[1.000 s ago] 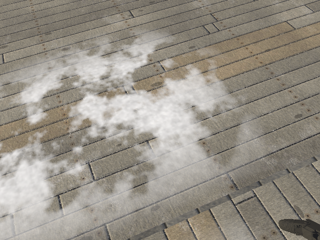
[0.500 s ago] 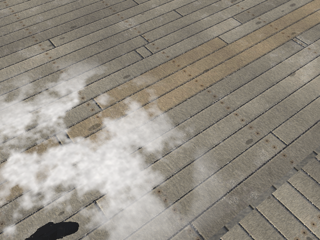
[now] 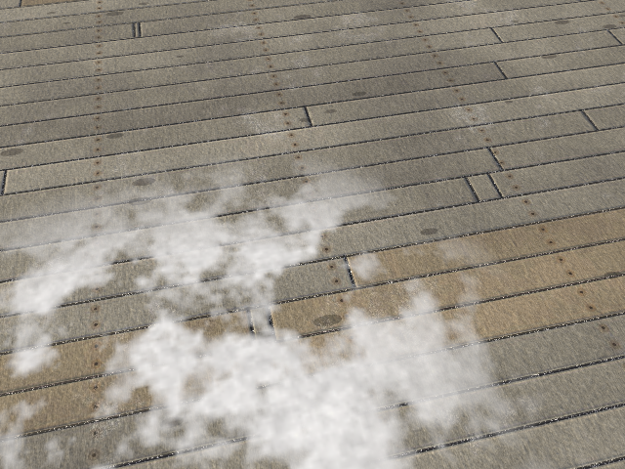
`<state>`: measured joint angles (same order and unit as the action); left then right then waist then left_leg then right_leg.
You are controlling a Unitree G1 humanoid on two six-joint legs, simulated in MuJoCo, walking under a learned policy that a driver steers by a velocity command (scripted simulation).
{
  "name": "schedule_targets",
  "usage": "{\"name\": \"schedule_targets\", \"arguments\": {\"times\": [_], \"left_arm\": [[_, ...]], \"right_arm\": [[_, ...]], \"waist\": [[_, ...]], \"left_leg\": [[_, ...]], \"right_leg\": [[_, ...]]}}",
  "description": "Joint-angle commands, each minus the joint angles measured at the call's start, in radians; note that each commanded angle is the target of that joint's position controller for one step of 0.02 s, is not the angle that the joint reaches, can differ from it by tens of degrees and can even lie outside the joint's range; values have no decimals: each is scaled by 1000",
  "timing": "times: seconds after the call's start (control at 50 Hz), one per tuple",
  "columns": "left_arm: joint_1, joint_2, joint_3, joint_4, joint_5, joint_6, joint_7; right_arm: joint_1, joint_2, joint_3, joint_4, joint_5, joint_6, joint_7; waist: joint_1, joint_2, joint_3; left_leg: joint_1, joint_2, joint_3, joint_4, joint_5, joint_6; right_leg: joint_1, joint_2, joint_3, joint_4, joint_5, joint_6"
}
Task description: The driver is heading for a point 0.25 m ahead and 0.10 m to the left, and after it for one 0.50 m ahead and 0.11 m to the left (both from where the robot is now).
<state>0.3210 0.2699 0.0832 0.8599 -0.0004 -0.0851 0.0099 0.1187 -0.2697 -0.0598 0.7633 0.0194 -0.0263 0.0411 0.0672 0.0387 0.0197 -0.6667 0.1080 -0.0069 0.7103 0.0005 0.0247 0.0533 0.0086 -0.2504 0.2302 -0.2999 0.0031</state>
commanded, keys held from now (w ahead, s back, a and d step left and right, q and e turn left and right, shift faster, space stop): w+q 0.48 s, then no key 0.52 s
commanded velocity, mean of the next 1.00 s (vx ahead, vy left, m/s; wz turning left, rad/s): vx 0.35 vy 0.00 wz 0.40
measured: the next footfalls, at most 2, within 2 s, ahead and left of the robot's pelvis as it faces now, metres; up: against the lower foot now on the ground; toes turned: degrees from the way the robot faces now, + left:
left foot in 0.10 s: +0.23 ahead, +0.13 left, +0.00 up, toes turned +8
right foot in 0.58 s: +0.55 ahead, -0.02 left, +0.00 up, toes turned +21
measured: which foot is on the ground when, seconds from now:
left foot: up 0.00-0.08, down 0.10-0.58, up 0.60-0.90, down 0.92-1.00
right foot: down 0.00-0.12, up 0.14-0.56, down 0.58-1.00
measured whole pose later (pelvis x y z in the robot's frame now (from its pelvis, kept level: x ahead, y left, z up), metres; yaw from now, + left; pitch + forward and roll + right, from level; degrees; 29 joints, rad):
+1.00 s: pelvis +0.44 +0.06 +0.00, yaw +23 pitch +0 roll -1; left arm 0.16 0.23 0.01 0.84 0.02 -0.03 -0.03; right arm 0.20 -0.25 -0.04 0.71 -0.02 0.04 -0.03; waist 0.02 0.00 0.02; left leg -0.29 0.03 -0.06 0.54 -0.25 -0.03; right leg -0.27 0.02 -0.04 0.50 -0.22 -0.01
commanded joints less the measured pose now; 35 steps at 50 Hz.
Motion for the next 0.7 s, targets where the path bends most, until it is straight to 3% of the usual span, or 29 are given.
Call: {"name": "schedule_targets", "arguments": {"times": [0.02,0.06,0.08,0.1,0.12,0.14,0.16,0.18,0.2,0.22,0.24,0.3,0.36,0.42,0.48,0.54,0.56,0.58,0.6,0.62,0.64,0.66,0.68,0.7], "left_arm": [[-12,187,47,-44,-18,10,7],[-31,218,54,-49,-24,24,12],[-46,226,55,-52,-28,34,14],[-50,211,46,-56,-29,37,17],[-21,138,19,-82,9,26,17],[28,43,-14,-137,12,-10,5],[-94,140,3,-150,-28,-46,-10],[-154,149,4,-172,-51,-61,-16],[-154,135,1,-163,-32,-66,-8],[-147,148,10,-152,-4,-60,-1],[-127,152,15,-148,3,-47,-3],[-132,117,10,-159,15,-18,-2],[-241,84,-6,-192,16,-14,-3],[-342,71,-16,-217,4,-23,-18],[-385,100,-9,-238,-8,-35,-31],[-322,133,7,-226,8,-49,-39],[-257,138,13,-208,19,-56,-38],[-183,169,20,-202,39,-63,-35],[-75,234,33,-197,59,-63,-31],[-17,244,40,-162,37,-39,-40],[-31,176,23,-175,7,-25,-42],[-87,131,6,-186,6,-14,-38],[-147,95,-13,-188,16,-6,-38],[-194,71,-25,-184,21,-3,-38]], "right_arm": [[-113,-55,-8,-115,1,-12,18],[-57,-88,-26,-122,2,-8,21],[49,-122,-47,-101,6,-6,18],[215,-185,-82,-58,8,-4,6],[333,-291,-114,-35,10,6,-18],[268,-350,-113,-70,9,-7,-14],[291,-256,-85,-82,2,-19,-4],[266,-209,-72,-74,-2,-31,-4],[201,-179,-62,-81,0,-37,-5],[138,-141,-51,-95,-4,-38,-10],[104,-130,-45,-115,-16,-37,-15],[113,-158,-53,-119,-11,-43,-31],[151,-177,-59,-107,-3,-39,-48],[192,-181,-61,-96,2,-30,-55],[237,-177,-61,-80,9,-22,-57],[232,-164,-60,-77,-2,-7,-67],[212,-147,-54,-85,-2,-4,-69],[206,-109,-41,-102,-9,-6,-68],[281,-62,-23,-120,-25,-12,-70],[429,-65,-15,-104,-6,-17,-65],[401,-155,-34,-79,5,-9,-65],[284,-181,-42,-97,6,5,-68],[217,-171,-40,-107,-4,19,-73],[191,-151,-38,-119,-13,32,-75]], "waist": [[-7,-82,76],[-55,-119,12],[-120,-122,-51],[-204,-97,-139],[-219,82,-227],[-114,250,-357],[-193,88,-360],[-184,61,-231],[-132,-29,-143],[-94,-24,-105],[-65,-2,-87],[-47,-11,-65],[-82,5,-32],[-126,39,-19],[-141,53,-17],[-108,95,-35],[-70,94,-67],[-36,69,-152],[-34,-111,-305],[-64,-378,-438],[-41,-234,-378],[-23,-154,-252],[-36,-98,-172],[-65,-99,-125]], "left_leg": [[-35,-16,45,-56,-88,37],[94,-84,109,-59,-194,76],[238,-134,137,-83,-210,103],[496,-178,129,-147,-145,142],[792,14,-176,-155,-86,213],[1049,219,-770,-338,-303,418],[1048,226,-778,-428,-345,374],[946,196,-631,-423,-292,335],[788,151,-512,-419,-189,300],[663,114,-424,-428,-91,279],[579,92,-386,-449,-29,275],[471,60,-307,-486,99,283],[430,9,-239,-485,75,242],[408,-17,-231,-466,-33,203],[466,15,-307,-408,-96,190],[562,29,-346,-265,81,145],[569,-6,-328,-185,175,116],[525,-63,-292,-41,175,72],[307,-154,-224,253,-156,9],[88,-236,-175,524,-714,-46],[22,-179,-219,624,-669,-60],[-12,-152,-183,638,-604,-70],[10,-120,-158,586,-559,-75],[64,-83,-152,504,-524,-75]], "right_leg": [[27,-318,68,-19,489,-143],[53,-314,38,127,834,-119],[34,-294,16,284,964,-100],[-73,-249,-9,511,918,-62],[-363,-188,-9,848,405,-9],[-741,32,183,1158,-296,42],[-851,-14,345,1197,-263,14],[-899,-52,332,1154,-183,-12],[-852,-98,331,1059,-107,-17],[-777,-127,333,973,-64,-11],[-712,-141,337,940,-35,-5],[-672,-127,311,811,33,37],[-666,-94,300,586,223,65],[-591,-41,289,386,374,66],[-563,-22,315,300,367,50],[-508,-7,301,243,302,3],[-415,2,276,191,360,-23],[-242,-70,315,207,534,-66],[84,-282,529,294,847,-177],[272,-461,867,241,820,-339],[201,-432,872,197,584,-313],[78,-383,735,177,506,-272],[-57,-332,634,153,514,-250],[-170,-298,570,130,524,-236]]}}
